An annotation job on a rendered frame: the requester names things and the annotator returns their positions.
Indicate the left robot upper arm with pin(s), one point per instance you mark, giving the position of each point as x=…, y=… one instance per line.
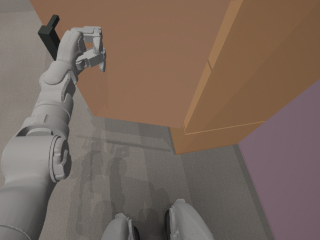
x=32, y=166

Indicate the left robot thigh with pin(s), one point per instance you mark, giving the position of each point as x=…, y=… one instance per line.
x=119, y=229

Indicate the robot right shin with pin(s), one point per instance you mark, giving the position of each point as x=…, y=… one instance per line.
x=176, y=235

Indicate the handle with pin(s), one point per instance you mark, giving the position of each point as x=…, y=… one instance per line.
x=49, y=36

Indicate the robot left forearm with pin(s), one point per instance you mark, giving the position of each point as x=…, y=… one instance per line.
x=52, y=112

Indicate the left robot hand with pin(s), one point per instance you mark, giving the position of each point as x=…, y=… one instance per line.
x=72, y=49

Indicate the cupboard door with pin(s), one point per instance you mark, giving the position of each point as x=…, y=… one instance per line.
x=156, y=52

